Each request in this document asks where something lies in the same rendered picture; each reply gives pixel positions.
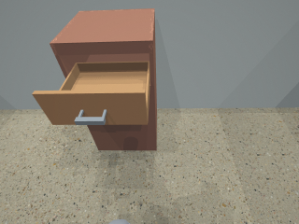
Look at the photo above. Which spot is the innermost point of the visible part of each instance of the cabinet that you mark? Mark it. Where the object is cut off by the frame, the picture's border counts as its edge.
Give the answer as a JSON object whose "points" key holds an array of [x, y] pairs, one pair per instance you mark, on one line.
{"points": [[108, 36]]}

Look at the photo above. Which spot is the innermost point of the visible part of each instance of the handle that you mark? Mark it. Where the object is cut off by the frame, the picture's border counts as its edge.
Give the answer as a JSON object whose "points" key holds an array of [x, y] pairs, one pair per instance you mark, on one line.
{"points": [[79, 120]]}

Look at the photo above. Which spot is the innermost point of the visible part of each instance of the drawer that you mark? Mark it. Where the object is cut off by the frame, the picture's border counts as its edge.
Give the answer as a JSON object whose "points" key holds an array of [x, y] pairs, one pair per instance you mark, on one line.
{"points": [[120, 88]]}

